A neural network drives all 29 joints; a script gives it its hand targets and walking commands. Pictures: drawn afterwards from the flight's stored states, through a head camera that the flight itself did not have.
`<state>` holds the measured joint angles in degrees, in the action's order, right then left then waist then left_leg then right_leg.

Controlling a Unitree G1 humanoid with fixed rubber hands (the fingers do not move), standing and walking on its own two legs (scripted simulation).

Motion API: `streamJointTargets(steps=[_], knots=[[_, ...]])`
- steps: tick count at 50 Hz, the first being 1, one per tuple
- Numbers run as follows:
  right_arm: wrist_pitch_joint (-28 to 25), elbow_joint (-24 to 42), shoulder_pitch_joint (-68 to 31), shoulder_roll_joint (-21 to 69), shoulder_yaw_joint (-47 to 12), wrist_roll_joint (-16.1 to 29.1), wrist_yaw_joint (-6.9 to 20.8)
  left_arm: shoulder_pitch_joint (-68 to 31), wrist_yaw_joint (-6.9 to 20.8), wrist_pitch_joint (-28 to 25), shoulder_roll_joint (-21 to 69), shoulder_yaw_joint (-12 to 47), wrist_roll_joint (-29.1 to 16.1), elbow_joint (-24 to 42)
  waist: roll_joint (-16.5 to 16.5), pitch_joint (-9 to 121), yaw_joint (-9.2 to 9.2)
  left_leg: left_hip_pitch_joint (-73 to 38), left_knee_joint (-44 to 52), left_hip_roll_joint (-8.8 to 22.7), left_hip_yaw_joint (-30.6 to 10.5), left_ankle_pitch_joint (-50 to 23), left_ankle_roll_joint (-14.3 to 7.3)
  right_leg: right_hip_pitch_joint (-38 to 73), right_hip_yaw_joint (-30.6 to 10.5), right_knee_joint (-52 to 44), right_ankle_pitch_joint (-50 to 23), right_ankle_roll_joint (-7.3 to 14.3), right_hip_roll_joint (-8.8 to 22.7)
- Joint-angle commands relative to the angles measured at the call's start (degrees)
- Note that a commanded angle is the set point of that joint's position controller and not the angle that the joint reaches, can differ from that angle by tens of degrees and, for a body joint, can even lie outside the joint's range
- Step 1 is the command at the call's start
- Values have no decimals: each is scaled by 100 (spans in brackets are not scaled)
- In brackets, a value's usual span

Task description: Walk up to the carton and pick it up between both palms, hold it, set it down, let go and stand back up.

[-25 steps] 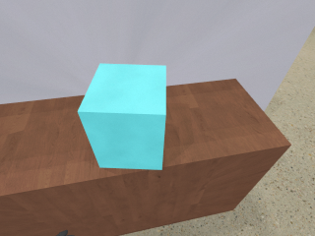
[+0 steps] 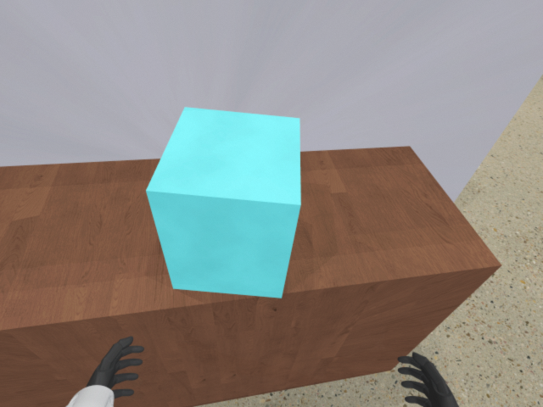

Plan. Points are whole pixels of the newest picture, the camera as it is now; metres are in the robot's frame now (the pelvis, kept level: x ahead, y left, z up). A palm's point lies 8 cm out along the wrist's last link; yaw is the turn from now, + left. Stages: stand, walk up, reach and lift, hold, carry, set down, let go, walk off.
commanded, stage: reach and lift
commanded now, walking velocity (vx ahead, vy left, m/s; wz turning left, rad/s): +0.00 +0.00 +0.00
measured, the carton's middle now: (234, 205) +0.45 +0.04 +0.05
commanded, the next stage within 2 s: none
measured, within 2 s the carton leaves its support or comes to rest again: neither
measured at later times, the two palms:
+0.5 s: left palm (74, 384) +0.19 +0.25 -0.02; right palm (411, 401) +0.14 -0.20 -0.02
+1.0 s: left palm (63, 342) +0.22 +0.25 +0.04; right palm (379, 339) +0.21 -0.16 +0.03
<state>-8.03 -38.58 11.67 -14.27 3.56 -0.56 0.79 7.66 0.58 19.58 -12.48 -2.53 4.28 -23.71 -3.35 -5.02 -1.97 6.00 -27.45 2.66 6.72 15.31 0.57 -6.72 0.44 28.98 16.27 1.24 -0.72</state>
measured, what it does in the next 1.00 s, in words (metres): stands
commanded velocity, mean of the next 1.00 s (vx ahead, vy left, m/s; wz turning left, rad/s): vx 0.00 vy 0.00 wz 0.00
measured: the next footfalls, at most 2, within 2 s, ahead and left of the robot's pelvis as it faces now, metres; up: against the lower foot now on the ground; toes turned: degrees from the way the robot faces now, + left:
none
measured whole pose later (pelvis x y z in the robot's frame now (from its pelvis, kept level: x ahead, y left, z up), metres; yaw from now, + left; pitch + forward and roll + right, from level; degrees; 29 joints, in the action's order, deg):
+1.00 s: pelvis +0.01 +0.02 +0.01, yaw +1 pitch -5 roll +0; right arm -1.8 -1.6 20.8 -2.1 -0.7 5.8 -9.1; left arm 13.0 4.1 1.3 -16.8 0.4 -11.6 -5.6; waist 0.3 -2.2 2.3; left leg 2.1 -19.0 1.6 6.2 11.9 -0.5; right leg -0.8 1.0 16.9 11.2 0.2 -0.2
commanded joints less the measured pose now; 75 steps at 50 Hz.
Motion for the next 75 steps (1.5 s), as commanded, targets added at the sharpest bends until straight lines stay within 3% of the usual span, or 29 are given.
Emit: streamJointTargets(steps=[1,5,10,16,25,36,46,49,52,57,60,68,75], knots=[[-27,1023,-7,-284,75,22,-79,-579,-87,-329,-767,-262,-72,861,425,127,60,-815,681,-308,-11,-560,46,-607,-151,-1006,-1436,-63,154],[65,1323,90,-255,94,109,-104,-516,-47,-494,-684,-213,-239,989,516,252,35,-1144,897,-263,1,-797,76,-454,-103,-1230,-1291,-12,95],[82,1732,311,-193,154,55,-188,-161,70,-798,-635,-180,-498,758,161,284,84,-1256,1046,-231,-23,-1171,77,-341,-43,-1445,-1345,-41,-16],[-92,2083,761,3,117,144,-246,304,88,-1337,-567,-118,-603,963,239,426,147,-1383,1071,-195,-91,-1834,171,-216,-1,-1590,-1439,44,-110],[-33,2917,909,286,69,405,-303,448,11,-1701,-602,77,-814,1715,701,65,288,-794,1350,-75,-145,-1184,152,-14,-82,-1615,-898,195,-75],[387,3811,861,763,-150,499,-642,279,139,-1726,-837,129,-1275,2066,425,53,361,-434,1364,-65,-226,-568,-26,-1,-237,-1662,-385,106,61],[476,4414,649,982,-348,656,-990,124,337,-1956,-1034,36,-1572,2481,599,400,465,-633,1032,-65,-410,-1401,69,66,-242,-1594,-699,99,93],[462,4559,673,1069,-444,652,-1092,205,416,-2022,-1036,39,-1655,2452,460,386,427,-724,915,-100,-470,-1716,56,49,-241,-1603,-1015,54,119],[464,4752,637,1110,-563,780,-1166,103,474,-2083,-1078,2,-1689,2712,521,490,436,-742,868,-119,-524,-1944,70,186,-276,-1583,-1332,38,161],[530,4840,558,1016,-558,864,-1251,3,488,-1986,-1153,-79,-1687,3104,631,558,411,-878,791,-87,-573,-2208,115,202,-269,-1542,-1597,31,161],[737,4873,300,976,-550,912,-1280,-249,489,-1762,-1108,-112,-1658,3135,753,480,377,-783,872,-69,-562,-2051,124,288,-259,-1603,-1365,80,175],[1208,5198,-291,770,-510,1017,-1367,-621,501,-1032,-1052,-259,-1697,3282,422,735,355,-802,889,-74,-553,-2214,79,420,-249,-1550,-1829,-5,138],[1646,5079,-1128,577,-422,1166,-1442,-1589,516,-544,-1099,-452,-1662,3289,463,913,301,-603,994,-93,-473,-1924,58,580,-257,-1504,-1735,-37,120]])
